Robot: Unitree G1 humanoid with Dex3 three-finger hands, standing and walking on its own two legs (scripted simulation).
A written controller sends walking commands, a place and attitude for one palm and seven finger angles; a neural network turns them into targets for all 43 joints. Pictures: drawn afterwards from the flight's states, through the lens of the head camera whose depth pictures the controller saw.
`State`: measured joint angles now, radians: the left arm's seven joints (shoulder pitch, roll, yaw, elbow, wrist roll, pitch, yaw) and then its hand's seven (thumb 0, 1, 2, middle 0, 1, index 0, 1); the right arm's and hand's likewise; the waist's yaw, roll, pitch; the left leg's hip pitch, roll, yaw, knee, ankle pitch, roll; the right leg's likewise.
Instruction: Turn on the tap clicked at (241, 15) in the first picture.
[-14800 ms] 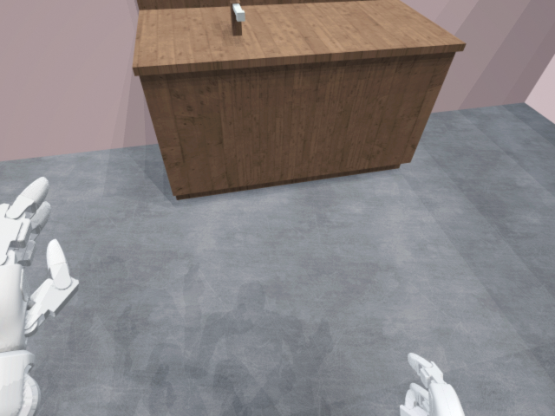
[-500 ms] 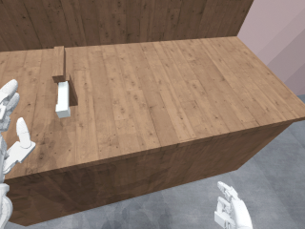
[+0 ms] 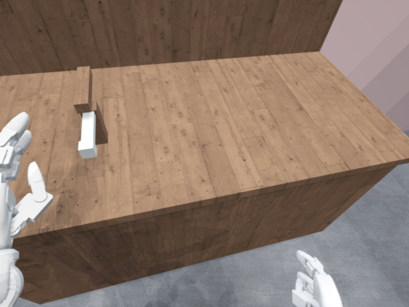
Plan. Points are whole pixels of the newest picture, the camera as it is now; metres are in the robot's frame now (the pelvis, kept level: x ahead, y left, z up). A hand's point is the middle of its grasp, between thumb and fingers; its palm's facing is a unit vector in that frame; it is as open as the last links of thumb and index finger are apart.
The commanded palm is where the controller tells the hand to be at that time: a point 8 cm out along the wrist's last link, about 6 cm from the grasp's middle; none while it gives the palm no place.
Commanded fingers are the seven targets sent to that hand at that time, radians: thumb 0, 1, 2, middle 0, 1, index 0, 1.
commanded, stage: turn the palm inward beside the body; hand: left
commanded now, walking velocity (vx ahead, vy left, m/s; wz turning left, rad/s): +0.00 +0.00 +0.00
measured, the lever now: (87, 149) +0.38 +0.29 +0.07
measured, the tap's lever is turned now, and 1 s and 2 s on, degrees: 0 0 0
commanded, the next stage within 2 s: none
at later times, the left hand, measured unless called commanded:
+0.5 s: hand (47, 230) +0.17 +0.23 +0.16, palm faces +0.61 -0.74 -0.27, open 7.4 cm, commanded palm +0.14 +0.26 +0.16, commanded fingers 0.00 0.90 0.90 -0.20 -0.30 -0.20 -0.30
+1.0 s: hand (73, 224) +0.20 +0.22 +0.12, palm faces +0.51 -0.83 -0.25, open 7.4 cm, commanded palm +0.14 +0.25 +0.15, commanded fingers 0.00 0.90 0.90 -0.20 -0.30 -0.20 -0.30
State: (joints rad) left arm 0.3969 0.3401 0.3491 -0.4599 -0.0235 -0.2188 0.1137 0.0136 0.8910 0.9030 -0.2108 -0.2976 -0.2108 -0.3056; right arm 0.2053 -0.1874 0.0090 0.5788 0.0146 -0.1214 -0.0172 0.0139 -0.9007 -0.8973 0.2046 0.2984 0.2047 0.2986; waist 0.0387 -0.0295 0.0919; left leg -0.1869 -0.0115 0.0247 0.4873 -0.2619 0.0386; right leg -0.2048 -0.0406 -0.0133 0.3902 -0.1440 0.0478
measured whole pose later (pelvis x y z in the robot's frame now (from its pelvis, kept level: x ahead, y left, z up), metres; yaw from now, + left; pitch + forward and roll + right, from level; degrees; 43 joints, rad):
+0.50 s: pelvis -0.02 -0.08 -0.02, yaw +5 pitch -1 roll +0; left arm 0.27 0.34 0.40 -0.27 -0.12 -0.22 0.12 0.02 0.89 0.90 -0.21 -0.30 -0.21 -0.31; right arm 0.16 -0.25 0.01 0.70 -0.01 -0.18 -0.05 0.01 -0.90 -0.90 0.20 0.30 0.20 0.30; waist 0.10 0.04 0.01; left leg -0.35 0.03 -0.10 0.69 -0.33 -0.03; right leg -0.37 0.01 -0.11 0.67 -0.29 -0.05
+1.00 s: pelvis +0.02 -0.05 -0.02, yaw +4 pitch +2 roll +0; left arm 0.46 0.27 0.34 -0.36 -0.20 -0.10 0.05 0.01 0.89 0.90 -0.21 -0.30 -0.21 -0.30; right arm 0.23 -0.26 -0.01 0.67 0.02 -0.27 -0.09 0.02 -0.90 -0.90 0.20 0.30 0.20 0.30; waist 0.08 0.06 -0.04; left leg -0.35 0.00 -0.08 0.69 -0.38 -0.03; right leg -0.39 -0.01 -0.08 0.69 -0.35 -0.02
